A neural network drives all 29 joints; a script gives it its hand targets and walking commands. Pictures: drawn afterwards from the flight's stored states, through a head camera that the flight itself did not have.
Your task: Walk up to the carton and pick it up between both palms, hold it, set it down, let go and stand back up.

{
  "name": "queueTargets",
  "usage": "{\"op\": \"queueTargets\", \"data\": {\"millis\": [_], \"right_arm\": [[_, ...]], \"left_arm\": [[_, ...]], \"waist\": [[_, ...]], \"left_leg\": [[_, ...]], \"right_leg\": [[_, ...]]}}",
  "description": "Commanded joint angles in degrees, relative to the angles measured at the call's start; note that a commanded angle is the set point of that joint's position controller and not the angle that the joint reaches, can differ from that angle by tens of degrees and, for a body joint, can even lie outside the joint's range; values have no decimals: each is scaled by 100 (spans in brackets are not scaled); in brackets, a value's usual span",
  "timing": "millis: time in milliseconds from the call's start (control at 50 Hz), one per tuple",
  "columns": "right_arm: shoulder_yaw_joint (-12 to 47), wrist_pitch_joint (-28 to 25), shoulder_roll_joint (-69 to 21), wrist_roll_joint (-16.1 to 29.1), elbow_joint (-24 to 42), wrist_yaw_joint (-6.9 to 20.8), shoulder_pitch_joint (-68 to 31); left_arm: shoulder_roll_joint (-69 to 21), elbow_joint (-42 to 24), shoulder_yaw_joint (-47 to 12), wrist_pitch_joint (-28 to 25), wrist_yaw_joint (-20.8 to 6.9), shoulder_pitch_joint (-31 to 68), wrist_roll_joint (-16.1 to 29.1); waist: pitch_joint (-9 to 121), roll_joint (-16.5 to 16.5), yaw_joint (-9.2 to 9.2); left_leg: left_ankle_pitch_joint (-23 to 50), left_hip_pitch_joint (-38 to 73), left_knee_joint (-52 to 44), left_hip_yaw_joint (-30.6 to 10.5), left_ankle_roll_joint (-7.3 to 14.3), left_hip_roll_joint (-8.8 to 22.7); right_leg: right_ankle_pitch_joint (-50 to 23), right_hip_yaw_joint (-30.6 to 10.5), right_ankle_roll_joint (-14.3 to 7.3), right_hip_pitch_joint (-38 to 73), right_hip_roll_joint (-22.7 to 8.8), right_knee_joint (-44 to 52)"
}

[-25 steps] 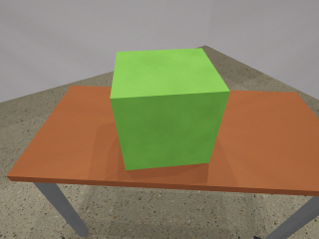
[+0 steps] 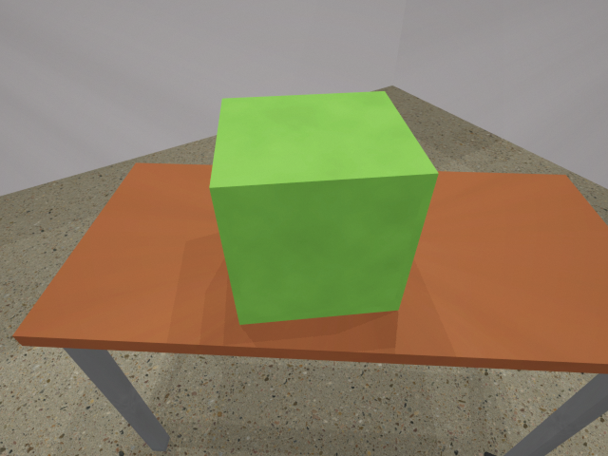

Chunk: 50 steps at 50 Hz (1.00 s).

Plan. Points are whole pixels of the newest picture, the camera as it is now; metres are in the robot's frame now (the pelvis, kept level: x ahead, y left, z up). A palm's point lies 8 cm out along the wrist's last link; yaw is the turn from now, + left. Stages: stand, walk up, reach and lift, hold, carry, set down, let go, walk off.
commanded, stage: stand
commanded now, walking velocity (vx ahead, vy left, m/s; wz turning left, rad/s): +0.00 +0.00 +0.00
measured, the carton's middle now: (312, 207) +0.52 +0.05 +0.07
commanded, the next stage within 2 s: none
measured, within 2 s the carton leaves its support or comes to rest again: neither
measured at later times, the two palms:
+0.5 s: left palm out of the picture +0.05 +0.28 -0.11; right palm out of the picture +0.13 -0.25 -0.10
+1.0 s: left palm out of the picture +0.04 +0.28 -0.12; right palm out of the picture +0.13 -0.25 -0.10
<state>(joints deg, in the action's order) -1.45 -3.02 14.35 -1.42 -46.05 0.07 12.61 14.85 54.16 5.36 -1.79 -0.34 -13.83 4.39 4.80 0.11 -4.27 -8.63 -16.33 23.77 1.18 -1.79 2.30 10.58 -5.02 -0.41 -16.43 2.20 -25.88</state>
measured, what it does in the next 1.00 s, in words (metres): stands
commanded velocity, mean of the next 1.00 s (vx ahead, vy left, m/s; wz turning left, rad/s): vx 0.00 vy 0.00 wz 0.00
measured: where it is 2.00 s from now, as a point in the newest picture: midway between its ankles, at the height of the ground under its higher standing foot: outside the picture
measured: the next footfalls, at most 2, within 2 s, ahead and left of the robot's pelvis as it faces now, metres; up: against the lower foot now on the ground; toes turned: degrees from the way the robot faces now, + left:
none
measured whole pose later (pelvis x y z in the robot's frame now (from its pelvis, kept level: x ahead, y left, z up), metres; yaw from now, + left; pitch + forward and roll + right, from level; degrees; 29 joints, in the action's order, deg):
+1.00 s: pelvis +0.00 +0.00 +0.00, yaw +0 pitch +1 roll +0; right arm -1.4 -2.7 14.3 -1.1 -46.7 0.1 12.6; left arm 15.0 54.8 5.4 -1.8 -0.3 -13.8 4.4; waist 2.7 0.1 -4.3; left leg -8.6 -16.3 23.8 1.2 -1.8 2.3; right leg 10.6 -5.0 -0.4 -16.4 2.2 -25.9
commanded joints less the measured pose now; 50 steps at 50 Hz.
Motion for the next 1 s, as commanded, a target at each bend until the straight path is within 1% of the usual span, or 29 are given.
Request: {"op": "queueTargets", "data": {"millis": [0,60,120,160,180,220,240,300,320,360,380,420,460,480,500,540,580,600,620,700,760,800,820,860,880,900,940,960,980], "right_arm": [[-459,-91,1374,44,-379,-78,-8],[-458,-70,1387,91,-301,-82,-57],[-483,-89,1409,10,-302,-79,-93],[-464,-15,1426,46,-296,-84,-130],[-446,-62,1365,51,-343,-64,-53],[-513,-87,1459,-36,-223,-81,-259],[-465,-82,1400,53,-262,-66,-41],[-462,-54,1410,32,-240,-57,-340],[-489,-23,1569,59,-196,-38,-146],[-511,-57,1563,7,-177,-83,-404],[-471,-51,1511,64,-151,-80,-373],[-474,-64,1456,41,-306,-94,-39],[-486,-81,1409,39,-278,-55,-92],[-520,-78,1371,36,-326,-57,56],[-548,-84,1509,8,-314,-83,-19],[-464,-59,1401,63,-164,-55,-223],[-512,-51,1542,25,-315,-72,-166],[-527,-58,1521,78,-261,-46,-46],[-442,-42,1418,69,-257,-43,-155],[-435,-61,1365,68,-268,-51,-223],[-501,-71,1479,39,-335,-105,-14],[-449,-52,1440,29,-340,-52,25],[-531,6,1582,-10,-220,-50,-251],[-531,-19,1656,-17,-117,-81,-311],[-493,-25,1508,47,-265,-67,-45],[-491,-43,1592,45,-162,-70,-180],[-445,-58,1435,98,-162,-51,-56],[-471,-38,1520,70,-111,-39,-304],[-450,-53,1337,70,-130,-41,-241]], "left_arm": [[1443,116,149,-212,27,91,-629],[1589,-9,148,-171,35,471,-690],[1555,46,170,-217,34,306,-694],[1617,51,153,-168,48,386,-696],[1530,84,189,-212,64,239,-685],[1416,101,135,-145,52,292,-654],[1576,32,108,-158,45,367,-673],[1505,74,150,-190,11,266,-623],[1676,17,150,-166,31,404,-706],[1535,32,150,-167,9,274,-681],[1627,-33,143,-177,21,417,-701],[1621,78,140,-172,33,357,-680],[1555,35,157,-183,18,394,-675],[1522,120,143,-186,21,470,-679],[1514,50,160,-184,-18,236,-641],[1525,4,144,-172,10,400,-677],[1520,146,157,-201,1,110,-617],[1537,45,130,-181,-25,467,-683],[1585,3,163,-182,-14,381,-655],[1562,66,136,-193,7,335,-681],[1447,80,133,-168,25,366,-687],[1445,109,143,-171,-21,317,-667],[1680,65,195,-133,2,183,-690],[1604,62,159,-121,-4,131,-650],[1678,33,153,-116,7,214,-718],[1605,-57,170,-109,4,306,-662],[1681,-50,159,-116,21,367,-728],[1662,-127,152,-128,-12,400,-680],[1561,-60,110,-189,-13,475,-734]], "waist": [[-230,-117,435],[-389,-179,572],[-373,-9,499],[-356,-240,538],[-425,-50,507],[-482,-214,463],[-411,-180,600],[-249,-140,408],[-366,-228,574],[-449,-60,340],[-548,-268,449],[-563,-268,532],[-470,-38,493],[-418,-51,635],[-435,-80,441],[-605,60,501],[-413,-429,357],[-313,-424,569],[-412,-60,434],[-433,-228,426],[-518,-94,555],[-648,-100,534],[-676,-137,397],[-878,-301,354],[-749,-264,475],[-488,-23,364],[-573,-195,506],[-327,65,461],[-453,-122,552]], "left_leg": [[-157,523,-151,-579,473,452],[-312,480,-209,-600,436,444],[-258,573,-84,-502,464,425],[-396,488,-154,-490,443,411],[-554,373,-305,-653,479,447],[-432,432,-190,-543,470,457],[-338,513,-261,-633,408,455],[-309,483,-211,-606,493,450],[-449,522,-337,-605,412,422],[-433,482,-291,-618,445,455],[-170,344,-259,-578,417,472],[-430,373,-196,-515,462,391],[-464,411,-135,-514,474,418],[-312,406,-127,-437,479,346],[-262,472,-130,-450,504,386],[-379,405,-371,-535,427,427],[-330,504,-219,-577,473,432],[-354,454,-226,-490,395,412],[-356,397,-310,-571,417,465],[-420,382,-223,-553,465,458],[-508,452,-134,-577,464,441],[-874,288,-200,-559,473,397],[-1117,242,-284,-619,483,382],[-1138,145,-402,-695,476,421],[-946,242,-416,-685,490,415],[-755,375,-325,-587,440,411],[-673,352,-311,-547,394,383],[-528,533,-119,-515,356,415],[-480,517,-85,-485,400,374]], "right_leg": [[-11,-695,-312,455,-1043,643],[-16,-584,-219,359,-960,685],[339,-816,-254,330,-1082,828],[376,-723,-273,218,-999,756],[459,-663,-228,310,-975,722],[297,-701,-289,213,-991,697],[332,-674,-247,199,-1017,693],[351,-725,-258,422,-1012,745],[543,-629,-178,235,-898,679],[482,-644,-175,280,-903,711],[191,-600,-207,321,-996,638],[343,-777,-279,208,-1012,816],[751,-793,-278,261,-1015,892],[739,-809,-331,286,-1045,940],[436,-779,-271,285,-1024,846],[521,-648,-239,278,-995,780],[390,-828,-262,303,-994,830],[385,-680,-264,442,-973,671],[314,-664,-241,403,-971,641],[292,-721,-229,412,-1035,711],[717,-816,-310,81,-1048,943],[1310,-787,-261,64,-959,885],[1726,-754,-259,-125,-920,934],[1410,-861,-285,-98,-968,860],[1239,-825,-247,88,-985,865],[1134,-658,-200,155,-899,821],[1050,-704,-143,234,-885,828],[987,-715,-138,190,-920,865],[887,-867,-188,200,-1002,939]]}}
